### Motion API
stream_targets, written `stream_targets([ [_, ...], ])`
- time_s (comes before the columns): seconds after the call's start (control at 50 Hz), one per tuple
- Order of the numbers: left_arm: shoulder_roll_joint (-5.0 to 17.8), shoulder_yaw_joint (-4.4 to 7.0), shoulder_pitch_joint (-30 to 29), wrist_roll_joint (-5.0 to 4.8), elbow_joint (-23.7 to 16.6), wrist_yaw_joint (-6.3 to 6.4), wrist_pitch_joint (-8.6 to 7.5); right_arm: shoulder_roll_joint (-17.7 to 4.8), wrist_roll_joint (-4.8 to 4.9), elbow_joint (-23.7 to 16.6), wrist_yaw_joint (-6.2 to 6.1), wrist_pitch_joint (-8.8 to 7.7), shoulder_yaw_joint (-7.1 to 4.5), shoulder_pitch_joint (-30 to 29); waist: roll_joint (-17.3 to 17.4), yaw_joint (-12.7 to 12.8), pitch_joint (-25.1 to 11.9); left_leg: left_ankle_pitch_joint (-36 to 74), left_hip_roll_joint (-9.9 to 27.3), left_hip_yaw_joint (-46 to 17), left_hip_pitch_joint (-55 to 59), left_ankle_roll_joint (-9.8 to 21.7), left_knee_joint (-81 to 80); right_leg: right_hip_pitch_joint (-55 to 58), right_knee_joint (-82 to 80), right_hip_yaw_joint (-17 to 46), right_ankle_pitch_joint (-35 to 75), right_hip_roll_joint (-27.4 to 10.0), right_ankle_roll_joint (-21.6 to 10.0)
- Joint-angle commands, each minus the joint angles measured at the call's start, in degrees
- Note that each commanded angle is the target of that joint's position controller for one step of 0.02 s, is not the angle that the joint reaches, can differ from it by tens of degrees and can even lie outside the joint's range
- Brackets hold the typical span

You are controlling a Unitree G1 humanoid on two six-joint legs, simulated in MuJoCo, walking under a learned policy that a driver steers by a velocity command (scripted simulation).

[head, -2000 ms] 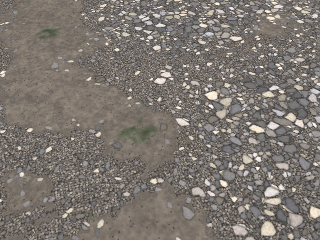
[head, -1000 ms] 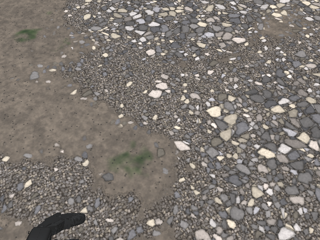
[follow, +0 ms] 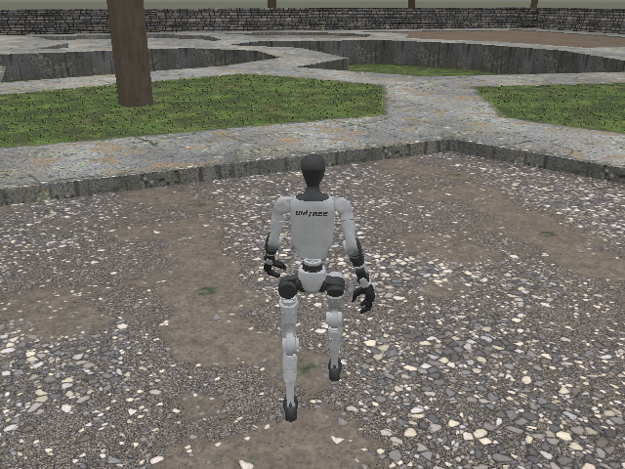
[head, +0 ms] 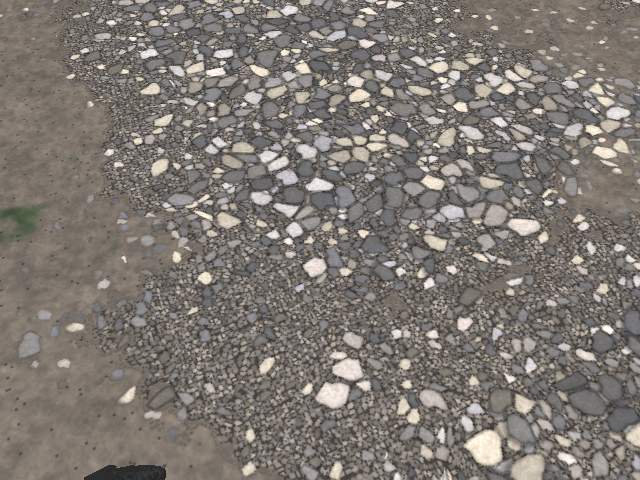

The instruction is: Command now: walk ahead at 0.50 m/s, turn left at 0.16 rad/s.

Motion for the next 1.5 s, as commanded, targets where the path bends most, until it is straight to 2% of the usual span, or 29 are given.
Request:
stream_targets([
  [0.02,9.94,3.68,8.57,0.01,-0.87,0.25,-1.40,-9.57,0.08,-2.48,-0.40,0.44,-1.84,-1.72,6.55,9.25,-4.58,45.96,14.01,-6.36,-2.90,7.00,14.34,15.75,-2.52,-1.69,-2.38,2.74,-2.95],
  [0.04,13.76,4.98,19.63,0.87,1.61,0.91,-1.45,-7.74,-0.63,-3.95,-0.37,0.36,-0.94,-2.16,3.54,13.21,-13.04,35.83,10.59,-4.46,-14.00,5.09,29.50,34.29,0.65,5.40,-0.67,-4.47,-6.07],
  [0.06,18.51,6.18,25.34,1.51,2.92,1.26,-0.91,-0.44,-0.58,-4.65,0.01,-0.67,1.04,4.91,-10.06,10.67,-21.56,4.59,0.54,-1.76,-37.69,0.66,51.64,55.98,-3.09,30.44,-10.26,-19.36,-14.14],
  [0.08,13.43,4.64,25.07,0.96,2.67,1.27,-0.73,-4.07,0.56,-3.70,0.14,-1.77,0.29,3.55,-10.49,11.96,-23.71,-13.09,0.39,-10.15,-43.66,0.91,60.62,55.12,-9.81,40.49,-15.74,-21.28,-14.71],
  [0.1,10.55,3.69,20.29,0.61,2.14,1.45,-0.79,-8.14,2.09,-5.12,0.17,-2.24,-1.05,-0.76,-7.78,11.11,-14.16,-9.96,3.54,-10.60,-48.16,1.55,63.37,47.45,-11.19,31.50,-16.84,-19.66,-11.73],
  [0.14,6.72,2.66,12.57,0.97,1.29,1.32,-1.21,-7.31,1.54,-6.19,-0.51,-1.83,-1.42,-5.52,-2.66,7.73,-4.72,-0.88,8.58,-8.44,-45.09,1.79,58.24,31.29,-15.56,18.35,-12.28,-15.43,-8.42],
  [0.22,5.92,2.74,9.50,1.75,2.48,1.31,-2.20,-3.15,1.11,-6.33,-0.57,1.30,-1.71,-3.50,-3.46,3.60,-0.40,5.88,11.27,-8.68,-39.59,1.49,53.35,20.69,-21.50,5.28,-3.89,-12.22,-7.67],
  [0.46,10.97,4.44,17.70,0.47,4.92,3.65,0.42,-1.83,0.29,-15.73,2.98,1.18,-0.69,-22.73,0.38,8.63,5.29,19.46,8.75,-1.19,-46.96,2.23,25.50,35.24,-19.50,-10.10,8.56,-13.89,-5.84],
  [0.52,12.98,5.09,16.29,-0.18,4.18,3.87,1.68,-4.07,0.42,-17.38,3.80,1.52,-1.67,-21.00,-2.20,5.71,2.20,11.37,4.65,2.93,-40.22,5.01,24.30,38.83,-10.82,-12.45,30.54,-14.60,-4.05],
  [0.56,14.07,5.29,14.21,-0.62,3.37,4.06,2.55,-8.09,0.76,-15.29,3.60,1.72,-3.99,-9.52,-2.70,-1.39,-4.49,10.37,-0.32,5.32,-24.08,8.14,21.24,36.07,6.28,-14.27,41.47,-12.70,-2.03],
  [0.58,13.20,4.85,14.27,-0.19,2.72,4.13,2.39,-12.32,0.80,-12.81,2.55,2.04,-6.17,0.01,0.62,-5.75,-9.54,12.59,0.26,0.30,-7.28,10.66,18.34,25.34,21.62,-14.55,30.47,-10.38,0.57],
  [0.6,4.74,2.46,18.06,2.11,-0.27,3.51,1.19,-18.97,1.02,-12.18,1.62,2.11,-7.44,1.09,15.76,-0.41,-12.57,8.04,14.79,-28.22,11.04,19.08,15.24,-0.08,42.44,-12.71,-18.76,-0.50,4.18],
  [0.62,5.79,1.93,15.97,0.41,-1.90,2.66,-1.58,-17.31,0.12,-14.49,2.07,1.04,-6.30,1.82,13.04,-0.92,-21.73,1.27,22.17,-51.91,18.23,25.55,5.18,-10.03,52.35,2.28,-34.79,5.57,4.22],
  [0.64,9.22,2.85,9.35,-1.89,-3.63,2.00,-3.18,-13.00,-0.44,-14.16,2.36,0.24,-5.04,0.73,8.20,-2.82,-15.80,4.80,20.62,-44.72,15.81,21.75,3.29,-15.94,52.50,5.61,-29.96,2.30,2.61],
  [0.7,9.80,3.53,9.39,0.47,-2.51,2.62,-3.44,-7.23,-0.36,-16.36,2.05,-0.59,-3.23,-9.64,2.75,3.88,-5.49,20.25,13.84,-25.92,-6.41,16.50,2.86,-7.14,38.92,5.53,-19.40,-3.90,1.77],
  [0.8,7.04,3.17,5.92,1.81,-4.66,2.82,-0.71,-10.15,-0.10,-16.71,0.28,-0.77,-3.76,-7.82,3.22,4.81,-2.37,26.78,10.71,-19.42,-16.41,16.02,-0.50,-4.03,24.30,3.64,-10.30,-2.86,5.84],
  [0.9,5.49,2.22,-3.50,0.95,-7.80,1.96,-1.19,-10.30,0.20,-15.92,-0.50,-0.03,-3.82,-4.38,6.77,1.02,-0.34,17.19,7.31,-17.19,-19.49,11.81,0.44,1.12,4.86,2.89,5.58,1.45,6.18],
  [1.0,8.55,2.97,-4.91,0.36,-9.59,0.86,-2.45,-9.72,0.45,-15.14,-0.88,0.75,-3.76,-2.12,8.37,1.10,-0.57,14.55,10.40,-24.60,-12.98,10.68,7.35,3.60,-1.24,4.99,0.65,2.60,4.27],
  [1.06,11.17,4.38,6.21,1.10,-6.70,0.96,-3.46,-7.23,-0.02,-15.91,-0.97,1.10,-2.86,-3.52,9.64,6.59,-5.62,22.49,7.48,-23.69,-12.77,7.92,17.94,18.43,-4.13,3.41,-1.75,2.04,0.49],
  [1.08,14.00,4.98,14.00,2.47,-5.87,1.19,-3.62,-4.43,-1.06,-16.81,-0.89,0.96,-1.65,-3.39,4.68,9.71,-12.78,18.52,3.95,-18.96,-18.05,5.34,32.88,31.30,-2.14,11.07,1.92,-6.46,-3.25],
  [1.1,18.63,6.24,19.79,3.49,-3.20,0.93,-2.84,-1.53,0.47,-17.09,-1.05,0.44,-0.90,5.89,-14.95,6.07,-19.02,-5.93,-5.05,-12.47,-37.48,0.28,52.47,48.76,-6.18,36.48,1.38,-18.05,-14.04],
  [1.12,13.48,5.06,19.88,1.26,-2.97,0.31,-2.64,-6.06,0.61,-15.42,-1.27,0.19,-1.30,7.47,-13.36,6.66,-17.70,-15.72,-3.45,-15.31,-44.26,-0.86,60.86,49.21,-9.22,44.79,-0.92,-20.06,-15.68],
  [1.14,9.85,3.93,16.00,0.67,-4.03,0.24,-2.30,-8.97,0.44,-15.72,-1.21,0.35,-2.00,1.77,-7.18,7.49,-11.01,-12.49,-1.73,-15.69,-45.90,-1.45,64.16,42.97,-8.39,36.16,5.17,-17.77,-13.95],
  [1.2,6.36,1.89,9.38,1.27,-4.69,0.24,-1.12,-8.21,-2.19,-18.73,-1.27,0.65,-2.13,-7.57,-0.57,4.64,-5.26,-6.16,4.42,-9.54,-39.60,-2.54,54.38,26.78,-8.12,19.44,29.51,-10.82,-11.28],
  [1.26,9.27,2.56,9.85,1.27,-3.17,0.91,-0.35,-3.39,-1.58,-19.53,-1.41,1.02,-0.70,-7.92,-4.70,3.18,-7.10,-4.65,3.65,-6.60,-32.23,-4.01,38.51,23.19,-8.54,15.05,37.89,-7.60,-11.05],
  [1.32,14.25,4.38,10.16,0.28,-3.47,1.99,1.53,-4.86,-0.81,-19.54,-2.01,1.92,-0.89,-9.76,-5.24,3.63,-9.65,2.66,1.20,-5.66,-26.78,-4.49,30.98,21.25,-9.35,15.42,31.65,-7.57,-10.81],
  [1.46,12.17,4.32,8.96,-1.11,-4.48,3.56,4.83,-5.95,-0.59,-20.96,-1.57,2.33,-1.65,-14.25,-5.92,2.81,-5.07,11.42,-0.10,-7.07,-18.99,-2.55,12.18,16.70,-6.79,22.13,1.63,-4.10,-6.37],
  [1.48,10.79,3.92,9.51,-1.00,-4.83,3.84,5.10,-7.31,-0.83,-20.74,-1.57,1.86,-2.13,-13.09,-4.91,2.52,-5.29,15.86,2.64,-8.06,-14.35,-1.13,7.84,14.58,-4.21,21.96,-2.66,-2.21,-4.12],
  [1.5,7.80,2.99,11.01,-0.03,-5.57,3.87,5.13,-10.79,-1.94,-21.12,-2.05,1.81,-2.89,-11.01,1.85,3.06,-8.26,22.92,13.01,-15.40,-7.26,2.71,8.04,9.34,4.56,18.47,-14.21,0.83,-1.20],
])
